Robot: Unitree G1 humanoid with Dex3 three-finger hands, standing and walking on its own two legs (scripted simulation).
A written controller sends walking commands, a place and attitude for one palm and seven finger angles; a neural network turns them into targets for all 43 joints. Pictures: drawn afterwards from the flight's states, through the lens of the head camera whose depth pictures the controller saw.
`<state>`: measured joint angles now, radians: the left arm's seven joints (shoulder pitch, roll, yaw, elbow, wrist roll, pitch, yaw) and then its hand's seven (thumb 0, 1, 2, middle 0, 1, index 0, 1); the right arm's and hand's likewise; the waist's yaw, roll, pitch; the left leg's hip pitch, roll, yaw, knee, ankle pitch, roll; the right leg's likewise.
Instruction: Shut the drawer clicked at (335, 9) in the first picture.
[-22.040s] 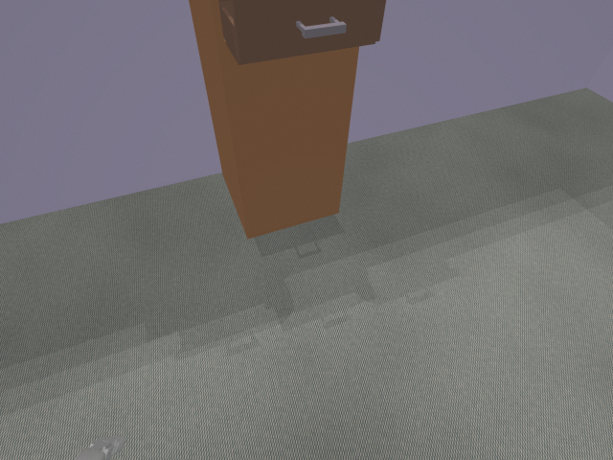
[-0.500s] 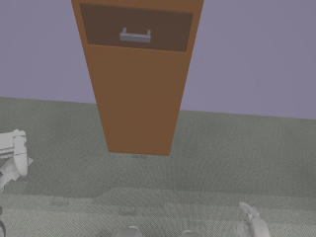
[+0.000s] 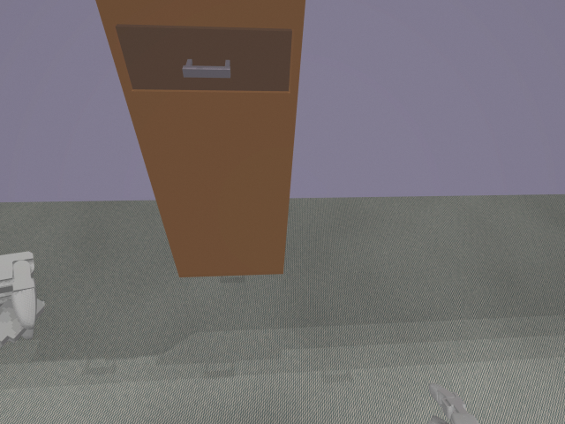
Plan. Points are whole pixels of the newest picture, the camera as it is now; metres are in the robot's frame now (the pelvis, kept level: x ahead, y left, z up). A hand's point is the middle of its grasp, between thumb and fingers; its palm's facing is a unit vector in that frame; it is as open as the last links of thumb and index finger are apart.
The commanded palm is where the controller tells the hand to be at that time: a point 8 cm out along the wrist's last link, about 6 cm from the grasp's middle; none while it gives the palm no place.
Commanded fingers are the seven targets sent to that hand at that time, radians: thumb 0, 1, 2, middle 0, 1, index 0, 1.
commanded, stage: stop stepping back and stand still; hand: left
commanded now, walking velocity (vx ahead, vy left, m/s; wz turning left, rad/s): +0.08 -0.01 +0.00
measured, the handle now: (207, 67) +0.82 +0.22 +0.14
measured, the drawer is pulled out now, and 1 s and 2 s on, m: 0.00 0.00 0.00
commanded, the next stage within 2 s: let the arm hang, fingers relaxed in 0.74 s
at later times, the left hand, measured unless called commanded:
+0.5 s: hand (7, 399) +0.11 +0.23 +0.18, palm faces +0.46 -0.79 -0.40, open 3.3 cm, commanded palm +0.05 +0.27 +0.19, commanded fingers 0.00 0.90 0.90 -1.40 -1.60 -1.40 -1.60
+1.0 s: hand out of the picture +0.09 +0.26 -0.06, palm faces +0.15 -0.90 -0.40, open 3.1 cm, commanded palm none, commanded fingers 0.00 0.90 0.90 -1.04 -1.21 -1.04 -1.21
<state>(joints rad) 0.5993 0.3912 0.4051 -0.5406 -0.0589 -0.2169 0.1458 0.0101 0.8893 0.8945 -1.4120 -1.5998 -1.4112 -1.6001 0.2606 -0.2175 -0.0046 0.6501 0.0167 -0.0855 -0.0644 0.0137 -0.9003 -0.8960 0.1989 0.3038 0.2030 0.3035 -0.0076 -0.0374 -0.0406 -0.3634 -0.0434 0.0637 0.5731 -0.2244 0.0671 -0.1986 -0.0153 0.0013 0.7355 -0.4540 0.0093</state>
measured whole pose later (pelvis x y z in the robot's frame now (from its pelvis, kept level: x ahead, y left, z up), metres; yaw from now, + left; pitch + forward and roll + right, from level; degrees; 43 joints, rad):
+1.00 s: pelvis -0.07 +0.02 +0.00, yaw +5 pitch +0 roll +2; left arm 0.31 0.29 0.11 0.33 0.04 0.01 0.02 0.00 0.91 0.90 -1.32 -1.52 -1.32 -1.52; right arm 0.14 -0.27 0.00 0.77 -0.02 -0.04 0.01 0.01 -0.90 -0.90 0.20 0.30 0.20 0.30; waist -0.01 0.02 0.02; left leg -0.33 -0.05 0.02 0.62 -0.30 0.03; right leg -0.37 -0.04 0.02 0.68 -0.29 0.00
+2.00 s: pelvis -0.07 +0.01 +0.02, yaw +4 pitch -2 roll +0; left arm 0.17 0.20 0.02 1.13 0.01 -0.01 0.01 0.00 0.91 0.89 -0.20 -0.30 -0.20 -0.30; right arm 0.26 -0.21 -0.02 1.13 -0.02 0.00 -0.02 0.00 -0.90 -0.90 0.20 0.30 0.20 0.30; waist -0.02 0.01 0.06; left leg -0.18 0.01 0.01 0.40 -0.19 0.00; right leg -0.19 0.01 0.00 0.40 -0.18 -0.02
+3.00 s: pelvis -0.04 -0.01 +0.02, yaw +4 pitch -1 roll +0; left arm 0.11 0.28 0.02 1.13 0.01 -0.02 0.00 0.00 0.91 0.89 -0.20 -0.30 -0.20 -0.30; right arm 0.14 -0.29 -0.01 1.13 -0.01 0.00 -0.01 0.00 -0.90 -0.90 0.20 0.30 0.20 0.30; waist -0.01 0.02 0.06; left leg -0.10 0.03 0.00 0.31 -0.19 -0.02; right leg -0.11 0.03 -0.01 0.32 -0.19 -0.04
